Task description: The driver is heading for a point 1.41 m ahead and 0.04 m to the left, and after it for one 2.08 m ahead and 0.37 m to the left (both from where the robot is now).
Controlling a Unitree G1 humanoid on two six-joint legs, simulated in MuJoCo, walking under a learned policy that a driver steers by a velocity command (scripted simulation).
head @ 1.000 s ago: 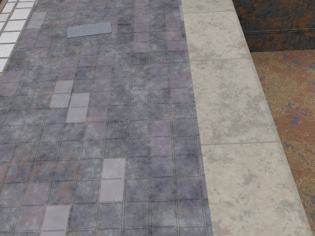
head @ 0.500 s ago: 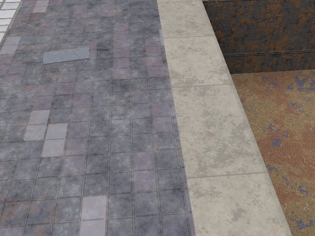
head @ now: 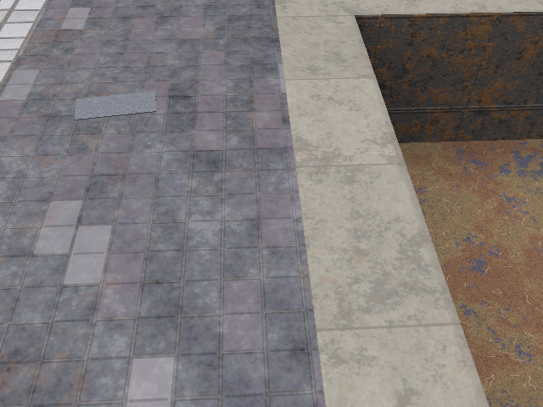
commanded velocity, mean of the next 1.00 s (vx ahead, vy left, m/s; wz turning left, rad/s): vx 0.43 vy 0.00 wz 0.00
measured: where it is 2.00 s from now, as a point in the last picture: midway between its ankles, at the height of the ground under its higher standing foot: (255, 252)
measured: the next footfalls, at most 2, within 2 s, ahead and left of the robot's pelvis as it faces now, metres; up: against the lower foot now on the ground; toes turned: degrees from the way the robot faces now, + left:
left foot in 0.22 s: +0.14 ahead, +0.12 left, +0.00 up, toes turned +4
right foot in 0.72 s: +0.49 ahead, -0.02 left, +0.00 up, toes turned -5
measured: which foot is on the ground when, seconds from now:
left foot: down 0.00-0.00, up 0.02-0.20, down 0.22-0.70, up 0.72-1.00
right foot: down 0.00-0.24, up 0.26-0.70, down 0.72-1.00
